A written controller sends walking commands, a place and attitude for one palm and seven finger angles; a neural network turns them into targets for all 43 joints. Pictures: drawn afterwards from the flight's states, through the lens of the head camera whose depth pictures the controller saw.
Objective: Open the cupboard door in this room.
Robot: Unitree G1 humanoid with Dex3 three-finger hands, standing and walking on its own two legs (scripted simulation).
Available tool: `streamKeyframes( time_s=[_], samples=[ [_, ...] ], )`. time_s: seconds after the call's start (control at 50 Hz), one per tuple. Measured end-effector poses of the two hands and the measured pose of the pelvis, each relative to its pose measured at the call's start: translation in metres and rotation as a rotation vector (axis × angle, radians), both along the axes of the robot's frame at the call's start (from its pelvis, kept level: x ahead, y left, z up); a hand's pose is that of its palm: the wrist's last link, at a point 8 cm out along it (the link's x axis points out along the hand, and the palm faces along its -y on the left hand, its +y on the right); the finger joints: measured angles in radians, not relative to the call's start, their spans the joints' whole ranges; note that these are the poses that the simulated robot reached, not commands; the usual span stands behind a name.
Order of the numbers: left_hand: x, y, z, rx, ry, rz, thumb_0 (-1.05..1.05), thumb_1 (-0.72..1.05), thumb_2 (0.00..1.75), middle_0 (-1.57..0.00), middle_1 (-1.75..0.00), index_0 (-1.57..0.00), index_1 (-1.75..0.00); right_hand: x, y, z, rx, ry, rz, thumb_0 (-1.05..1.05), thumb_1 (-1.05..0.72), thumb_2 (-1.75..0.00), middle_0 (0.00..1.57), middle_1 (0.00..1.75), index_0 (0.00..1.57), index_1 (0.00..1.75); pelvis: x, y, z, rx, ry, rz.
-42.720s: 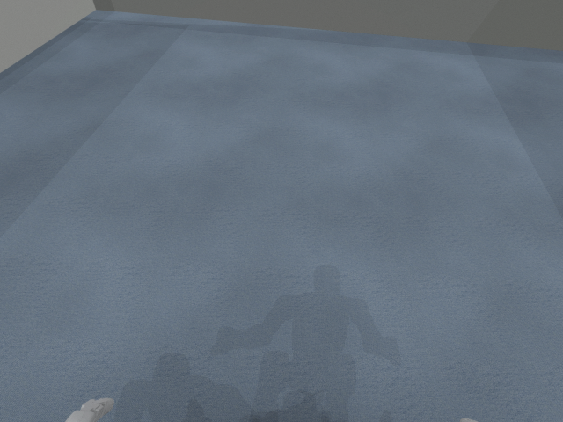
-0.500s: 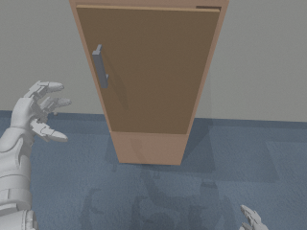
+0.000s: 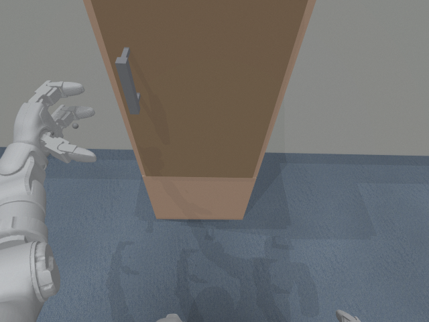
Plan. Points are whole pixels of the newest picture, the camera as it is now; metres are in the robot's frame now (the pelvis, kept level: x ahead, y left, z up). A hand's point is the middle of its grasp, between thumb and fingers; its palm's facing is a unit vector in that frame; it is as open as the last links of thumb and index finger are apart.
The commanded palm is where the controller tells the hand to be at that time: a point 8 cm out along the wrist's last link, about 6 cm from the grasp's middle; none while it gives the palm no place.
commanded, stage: move the hooked fingers beside the handle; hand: left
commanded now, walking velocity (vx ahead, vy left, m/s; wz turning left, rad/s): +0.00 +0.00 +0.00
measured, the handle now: (130, 82) +0.57 +0.18 +0.10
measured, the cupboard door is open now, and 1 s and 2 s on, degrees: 0 0 0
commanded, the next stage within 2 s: slide the fingers in behind the handle in 1.68 s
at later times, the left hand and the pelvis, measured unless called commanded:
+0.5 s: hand (92, 94) +0.51 +0.24 +0.12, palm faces +0.00 -1.00 +0.01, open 14.0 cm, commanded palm +0.49 +0.29 +0.11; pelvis +0.00 -0.01 -0.01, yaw -1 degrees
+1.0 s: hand (90, 95) +0.52 +0.25 +0.11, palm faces +0.01 -1.00 +0.01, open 14.0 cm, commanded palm +0.50 +0.29 +0.11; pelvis +0.02 +0.00 -0.01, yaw -2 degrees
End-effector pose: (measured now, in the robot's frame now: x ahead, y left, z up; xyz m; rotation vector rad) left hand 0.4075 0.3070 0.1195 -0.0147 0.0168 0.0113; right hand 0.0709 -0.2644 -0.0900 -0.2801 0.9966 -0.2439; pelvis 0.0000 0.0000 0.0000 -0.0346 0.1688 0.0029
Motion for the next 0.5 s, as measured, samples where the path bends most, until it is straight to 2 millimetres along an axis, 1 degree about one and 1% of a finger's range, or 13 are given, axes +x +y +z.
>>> streamKeyframes(
  time_s=[0.14,0.26,0.38,0.5],
  samples=[
    [0.02,0.001,0.0,-0.007,-0.004,0.0,-0.01,-0.5,0.3,-0.3,-1.2,-0.3,-1.2,-0.025,-0.008,-0.005,-0.016,0.086,-0.042,0.01,-0.9,-0.9,0.2,0.3,0.2,0.3,-0.001,-0.002,-0.004,-0.003,0.03,-0.006],
    [0.037,-0.003,0.002,0.004,0.001,-0.013,-0.01,-0.5,0.3,-0.3,-1.2,-0.29,-1.2,-0.048,-0.013,-0.009,-0.025,0.164,-0.077,0.01,-0.9,-0.9,0.2,0.3,0.2,0.3,-0.001,-0.003,-0.006,-0.007,0.055,-0.007],
    [0.058,-0.006,-0.002,0.004,0.029,-0.01,-0.01,-0.5,0.3,-0.3,-1.2,-0.3,-1.2,-0.067,-0.016,-0.01,-0.037,0.228,-0.112,0.01,-0.9,-0.9,0.2,0.3,0.2,0.3,-0.001,-0.005,-0.01,-0.011,0.089,-0.01],
    [0.08,-0.01,0.004,0.003,-0.004,-0.01,-0.01,-0.5,0.3,-0.3,-1.2,-0.3,-1.2,-0.084,-0.015,-0.01,-0.04,0.292,-0.144,0.01,-0.9,-0.9,0.2,0.3,0.2,0.3,0.003,-0.005,-0.012,-0.014,0.121,-0.02]
  ],
)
